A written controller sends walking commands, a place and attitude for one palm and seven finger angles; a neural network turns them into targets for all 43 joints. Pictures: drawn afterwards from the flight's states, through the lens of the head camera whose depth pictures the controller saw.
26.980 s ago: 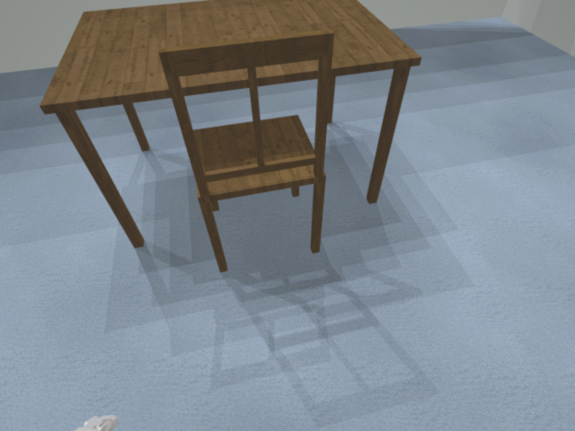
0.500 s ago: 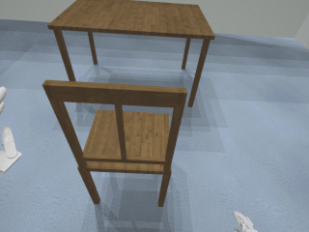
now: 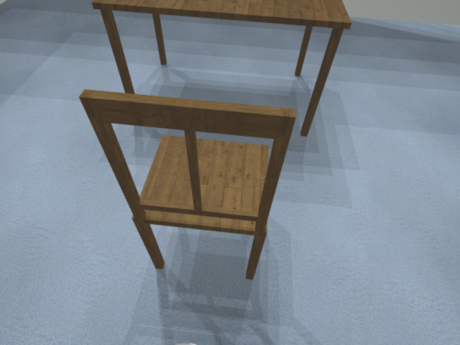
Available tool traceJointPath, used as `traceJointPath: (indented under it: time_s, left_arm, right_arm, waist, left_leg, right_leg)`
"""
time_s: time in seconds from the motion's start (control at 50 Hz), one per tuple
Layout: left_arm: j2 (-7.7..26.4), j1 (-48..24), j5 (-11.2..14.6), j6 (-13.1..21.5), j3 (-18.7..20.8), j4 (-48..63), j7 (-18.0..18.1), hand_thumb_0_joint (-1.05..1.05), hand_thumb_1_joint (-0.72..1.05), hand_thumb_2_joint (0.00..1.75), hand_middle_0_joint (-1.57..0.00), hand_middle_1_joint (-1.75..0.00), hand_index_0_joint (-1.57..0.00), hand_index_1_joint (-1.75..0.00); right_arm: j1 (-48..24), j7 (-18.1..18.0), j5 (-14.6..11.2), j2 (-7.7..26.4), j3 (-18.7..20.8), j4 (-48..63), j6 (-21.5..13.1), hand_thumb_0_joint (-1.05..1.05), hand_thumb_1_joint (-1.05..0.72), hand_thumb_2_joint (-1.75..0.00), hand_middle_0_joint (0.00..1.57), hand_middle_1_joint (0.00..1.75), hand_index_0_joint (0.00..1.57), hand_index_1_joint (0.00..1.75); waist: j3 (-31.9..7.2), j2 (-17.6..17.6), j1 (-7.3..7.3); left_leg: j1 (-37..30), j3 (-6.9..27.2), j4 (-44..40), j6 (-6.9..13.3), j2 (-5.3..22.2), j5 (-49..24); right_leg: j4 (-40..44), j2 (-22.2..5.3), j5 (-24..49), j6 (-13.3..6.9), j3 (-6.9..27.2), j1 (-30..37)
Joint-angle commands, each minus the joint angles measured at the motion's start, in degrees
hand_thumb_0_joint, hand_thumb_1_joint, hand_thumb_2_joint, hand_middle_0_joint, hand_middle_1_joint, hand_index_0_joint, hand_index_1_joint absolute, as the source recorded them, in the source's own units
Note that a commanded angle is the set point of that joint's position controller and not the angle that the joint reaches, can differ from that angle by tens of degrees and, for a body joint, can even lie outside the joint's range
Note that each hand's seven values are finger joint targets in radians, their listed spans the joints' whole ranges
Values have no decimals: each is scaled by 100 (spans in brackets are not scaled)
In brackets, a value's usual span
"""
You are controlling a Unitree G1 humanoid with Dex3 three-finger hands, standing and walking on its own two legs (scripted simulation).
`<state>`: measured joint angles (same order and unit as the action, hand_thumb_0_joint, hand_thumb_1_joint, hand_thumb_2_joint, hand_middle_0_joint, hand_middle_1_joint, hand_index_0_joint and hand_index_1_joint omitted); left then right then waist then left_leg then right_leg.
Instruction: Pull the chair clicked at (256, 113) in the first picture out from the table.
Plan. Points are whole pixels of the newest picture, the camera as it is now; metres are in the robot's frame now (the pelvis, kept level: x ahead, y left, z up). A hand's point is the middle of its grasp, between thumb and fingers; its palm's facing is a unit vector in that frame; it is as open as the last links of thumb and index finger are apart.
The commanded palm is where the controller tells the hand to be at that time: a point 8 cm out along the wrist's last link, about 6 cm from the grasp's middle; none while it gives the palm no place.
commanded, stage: let the arm hang, fingers relaxed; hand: left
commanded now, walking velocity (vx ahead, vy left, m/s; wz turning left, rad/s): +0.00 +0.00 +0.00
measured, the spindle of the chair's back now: (194, 174) +0.51 +0.13 -0.08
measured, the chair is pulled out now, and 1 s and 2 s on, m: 0.74 0.74 0.74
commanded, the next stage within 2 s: look to check the result in 0.66 s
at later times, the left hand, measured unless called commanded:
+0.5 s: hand out of the picture +0.01 +0.14 -0.17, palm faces +0.02 -0.99 -0.17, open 7.3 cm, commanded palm none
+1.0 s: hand out of the picture +0.02 +0.13 -0.17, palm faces +0.02 -0.98 -0.17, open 7.4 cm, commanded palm none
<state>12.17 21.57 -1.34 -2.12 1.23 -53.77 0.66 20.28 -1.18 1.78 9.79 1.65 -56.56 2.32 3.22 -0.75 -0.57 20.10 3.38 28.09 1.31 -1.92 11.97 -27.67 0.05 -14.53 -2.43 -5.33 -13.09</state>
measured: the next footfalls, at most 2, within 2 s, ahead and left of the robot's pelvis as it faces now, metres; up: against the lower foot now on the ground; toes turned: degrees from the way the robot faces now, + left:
none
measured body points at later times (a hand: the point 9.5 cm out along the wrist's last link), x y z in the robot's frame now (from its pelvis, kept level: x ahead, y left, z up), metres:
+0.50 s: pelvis +0.03 -0.01 +0.00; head +0.04 -0.03 +0.45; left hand +0.01 +0.19 -0.16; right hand +0.00 -0.20 -0.17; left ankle +0.08 +0.11 -0.74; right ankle +0.01 -0.10 -0.74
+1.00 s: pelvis +0.03 -0.03 +0.00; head +0.04 -0.04 +0.45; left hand +0.02 +0.18 -0.16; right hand +0.01 -0.24 -0.17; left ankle +0.08 +0.11 -0.74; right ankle +0.01 -0.10 -0.74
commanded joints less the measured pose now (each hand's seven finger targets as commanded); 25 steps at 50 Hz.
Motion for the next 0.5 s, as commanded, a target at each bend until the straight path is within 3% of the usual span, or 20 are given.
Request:
traceJointPath:
  time_s: [0.0,0.02,0.06,0.1,0.12,0.16,0.2,0.28,0.32,0.38,0.44,0.48]
  left_arm:
    - [440,52,41,173,31,-26,27,0,90,90,-20,-30,-20,-30]
    - [467,-134,47,179,33,-64,35,0,90,90,-20,-30,-20,-30]
    - [421,-315,68,185,21,-152,52,0,90,90,-20,-30,-20,-30]
    - [358,-274,76,168,-3,-294,62,0,90,90,-20,-30,-20,-30]
    - [300,-169,84,155,-24,-369,65,0,90,90,-20,-30,-20,-30]
    - [221,197,98,118,-49,-524,80,0,90,90,-20,-30,-20,-30]
    - [181,602,111,95,-75,-711,106,0,90,90,-20,-30,-20,-30]
    - [27,714,105,176,-100,-771,129,0,90,90,-20,-30,-20,-30]
    - [-20,614,97,195,-103,-722,141,0,90,90,-20,-30,-20,-30]
    - [-98,492,100,232,-99,-666,155,0,90,90,-20,-30,-20,-30]
    - [-119,404,109,228,-113,-677,167,0,90,90,-20,-30,-20,-30]
    - [-129,353,109,228,-108,-668,166,0,90,90,-20,-30,-20,-30]
  right_arm:
    - [463,-38,-51,322,123,131,-103,0,-90,-90,20,30,20,30]
    - [647,-41,-57,280,117,20,-100,0,-90,-90,20,30,20,30]
    - [864,-57,-74,209,83,-163,-128,0,-90,-90,20,30,20,30]
    - [918,-69,-70,177,41,-286,-148,0,-90,-90,20,30,20,30]
    - [875,-69,-54,169,13,-317,-168,0,-90,-90,20,30,20,30]
    - [739,-82,-43,254,-19,-327,-220,0,-90,-90,20,30,20,30]
    - [480,-111,-62,316,-20,-329,-251,0,-90,-90,20,30,20,30]
    - [495,-115,-94,200,-46,-394,-304,0,-90,-90,20,30,20,30]
    - [498,-118,-97,120,-45,-428,-291,0,-90,-90,20,30,20,30]
    - [489,-129,-104,29,-62,-471,-302,0,-90,-90,20,30,20,30]
    - [396,-142,-110,-28,-77,-531,-279,0,-90,-90,20,30,20,30]
    - [422,-147,-115,-39,-79,-560,-274,0,-90,-90,20,30,20,30]
  waist:
    - [-117,-329,237]
    - [-72,-550,348]
    - [62,-595,447]
    - [411,-214,434]
    - [599,42,382]
    - [697,548,165]
    - [727,775,-91]
    - [81,153,-87]
    - [193,114,-36]
    - [57,60,14]
    - [294,182,33]
    - [309,84,60]
  left_leg:
    - [-817,339,360,128,110,889]
    - [-981,215,745,91,53,674]
    - [-1139,165,1011,94,96,347]
    - [-1023,304,662,139,233,376]
    - [-843,475,314,177,345,452]
    - [-91,942,-661,279,585,1000]
    - [488,1118,-1132,359,643,1353]
    - [-28,831,-926,311,556,541]
    - [-174,712,-797,281,511,271]
    - [-433,575,-583,236,501,-229]
    - [-440,496,-499,211,498,-386]
    - [-456,477,-453,206,491,-472]
  right_leg:
    - [1290,-892,-1504,-530,1101,-936]
    - [1386,-1060,-1567,-618,1166,-1177]
    - [1378,-1137,-1458,-676,1152,-1460]
    - [1182,-982,-1538,-628,1026,-1673]
    - [1008,-830,-1538,-551,964,-1674]
    - [640,-402,-1347,-332,745,-991]
    - [457,-277,-824,-235,626,-270]
    - [527,-426,-241,-228,651,139]
    - [626,-468,-175,-239,661,-14]
    - [663,-534,147,-235,691,-25]
    - [716,-551,280,-245,728,-121]
    - [740,-569,347,-250,723,-96]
